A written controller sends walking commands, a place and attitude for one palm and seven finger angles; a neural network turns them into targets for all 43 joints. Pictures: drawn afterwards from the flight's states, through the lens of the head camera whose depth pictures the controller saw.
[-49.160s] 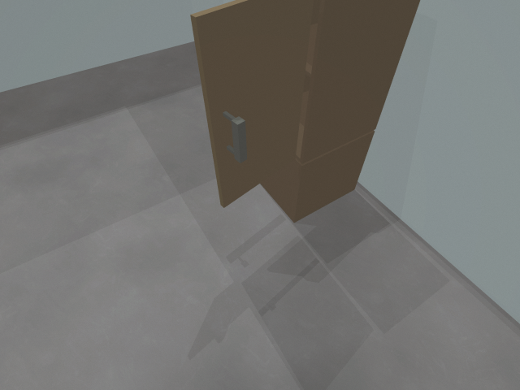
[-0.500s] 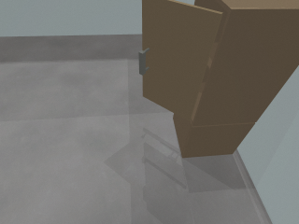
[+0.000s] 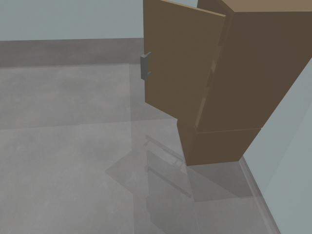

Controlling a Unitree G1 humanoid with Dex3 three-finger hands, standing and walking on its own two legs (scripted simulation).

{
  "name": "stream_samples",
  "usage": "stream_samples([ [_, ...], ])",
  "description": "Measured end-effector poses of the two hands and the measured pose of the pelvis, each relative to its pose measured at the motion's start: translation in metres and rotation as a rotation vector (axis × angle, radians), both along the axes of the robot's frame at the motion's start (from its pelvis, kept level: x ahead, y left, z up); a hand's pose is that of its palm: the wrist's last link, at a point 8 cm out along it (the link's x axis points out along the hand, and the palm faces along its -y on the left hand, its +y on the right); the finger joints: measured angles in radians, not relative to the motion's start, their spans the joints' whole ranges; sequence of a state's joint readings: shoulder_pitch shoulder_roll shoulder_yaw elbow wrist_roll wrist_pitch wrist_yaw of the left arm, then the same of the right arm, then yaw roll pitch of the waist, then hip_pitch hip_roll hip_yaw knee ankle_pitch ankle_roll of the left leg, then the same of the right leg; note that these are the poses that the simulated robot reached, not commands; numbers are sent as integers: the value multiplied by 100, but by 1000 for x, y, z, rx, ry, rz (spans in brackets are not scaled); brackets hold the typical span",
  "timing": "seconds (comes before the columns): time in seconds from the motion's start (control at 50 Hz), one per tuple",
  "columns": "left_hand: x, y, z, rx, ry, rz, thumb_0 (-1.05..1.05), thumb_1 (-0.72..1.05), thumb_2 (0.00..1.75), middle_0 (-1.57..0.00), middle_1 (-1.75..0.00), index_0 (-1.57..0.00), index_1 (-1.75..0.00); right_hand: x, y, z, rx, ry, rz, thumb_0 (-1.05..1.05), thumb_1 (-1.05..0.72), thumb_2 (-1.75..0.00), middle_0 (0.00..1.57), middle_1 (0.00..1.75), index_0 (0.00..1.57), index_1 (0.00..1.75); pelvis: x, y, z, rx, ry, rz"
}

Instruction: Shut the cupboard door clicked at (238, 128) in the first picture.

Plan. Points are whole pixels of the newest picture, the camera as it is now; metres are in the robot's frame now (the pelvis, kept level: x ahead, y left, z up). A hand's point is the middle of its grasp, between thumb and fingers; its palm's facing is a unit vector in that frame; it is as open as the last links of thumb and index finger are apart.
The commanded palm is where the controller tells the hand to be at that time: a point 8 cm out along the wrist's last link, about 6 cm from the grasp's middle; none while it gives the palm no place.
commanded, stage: look to check the result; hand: left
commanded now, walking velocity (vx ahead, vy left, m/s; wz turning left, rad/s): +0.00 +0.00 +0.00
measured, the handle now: (146, 65) +0.88 +0.09 -0.05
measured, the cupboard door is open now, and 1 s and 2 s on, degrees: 48 48 48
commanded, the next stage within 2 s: walk to a spot facing it in 0.46 s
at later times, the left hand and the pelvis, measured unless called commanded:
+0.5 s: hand out of the picture +0.00 +0.18 -0.18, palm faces +0.02 -0.98 -0.21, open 7.4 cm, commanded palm none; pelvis +0.01 -0.01 +0.00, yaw +0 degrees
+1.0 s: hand out of the picture +0.01 +0.20 -0.20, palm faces +0.17 -0.96 -0.24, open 7.4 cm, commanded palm none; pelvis +0.01 +0.01 -0.02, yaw +8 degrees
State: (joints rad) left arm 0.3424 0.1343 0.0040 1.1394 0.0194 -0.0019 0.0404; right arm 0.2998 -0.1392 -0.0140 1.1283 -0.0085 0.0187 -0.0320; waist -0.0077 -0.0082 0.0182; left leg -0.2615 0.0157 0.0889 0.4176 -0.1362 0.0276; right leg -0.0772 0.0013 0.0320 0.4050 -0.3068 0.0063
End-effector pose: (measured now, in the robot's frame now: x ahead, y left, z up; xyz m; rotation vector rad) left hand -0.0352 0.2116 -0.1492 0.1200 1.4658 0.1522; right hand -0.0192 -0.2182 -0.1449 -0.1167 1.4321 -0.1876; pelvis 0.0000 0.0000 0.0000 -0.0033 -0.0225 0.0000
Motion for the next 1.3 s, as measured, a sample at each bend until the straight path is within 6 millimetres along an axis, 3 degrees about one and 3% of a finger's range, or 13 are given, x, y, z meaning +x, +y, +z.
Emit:
stream_samples([
  [0.22, -4, 7, 3, 26, 27, 2, 1, 91, 90, -20, -30, -20, -30, 9, -13, 1, -21, -4, 9, 1, -91, -90, 20, 30, 20, 30, 3, -4, 0, 0, -2, -2],
  [0.62, 40, 12, 5, 44, -58, -29, 1, 91, 90, -20, -30, -20, -30, 50, -33, 7, -52, -72, 45, 1, -91, -90, 20, 30, 20, 30, 11, -10, 2, 0, 0, 2],
  [0.82, 42, 14, -3, 57, -87, 54, 1, 91, 90, -20, -30, -20, -30, 56, -24, -5, -29, -28, 98, 1, -91, -90, 20, 30, 20, 30, 11, -9, -8, -5, 13, 76],
  [0.98, 32, 36, -21, 68, -85, 126, 1, 91, 90, -20, -30, -20, -30, 85, -11, -12, -45, -66, 178, 1, -91, -90, 20, 30, 20, 30, 11, 5, -24, -3, 1, 139],
  [1.1, 45, 49, 1, 106, -147, 141, 1, 91, 90, -20, -30, -20, -30, 101, -13, 1, -44, -93, 242, 1, -91, -90, 20, 30, 20, 30, 2, 0, -10, -10, 46, 184],
  [1.2, 56, 49, 19, 150, -233, 170, 1, 91, 90, -20, -30, -20, -30, 116, -28, 5, -45, -94, 302, 1, -91, -90, 20, 30, 20, 30, -1, -14, -4, -33, 67, 255],
  [1.3, 43, 37, 25, 208, -280, 224, 1, 91, 90, -20, -30, -20, -30, 144, -50, -2, -42, -108, 354, 1, -91, -90, 20, 30, 20, 30, 1, -38, -11, -6, 82, 329],
])
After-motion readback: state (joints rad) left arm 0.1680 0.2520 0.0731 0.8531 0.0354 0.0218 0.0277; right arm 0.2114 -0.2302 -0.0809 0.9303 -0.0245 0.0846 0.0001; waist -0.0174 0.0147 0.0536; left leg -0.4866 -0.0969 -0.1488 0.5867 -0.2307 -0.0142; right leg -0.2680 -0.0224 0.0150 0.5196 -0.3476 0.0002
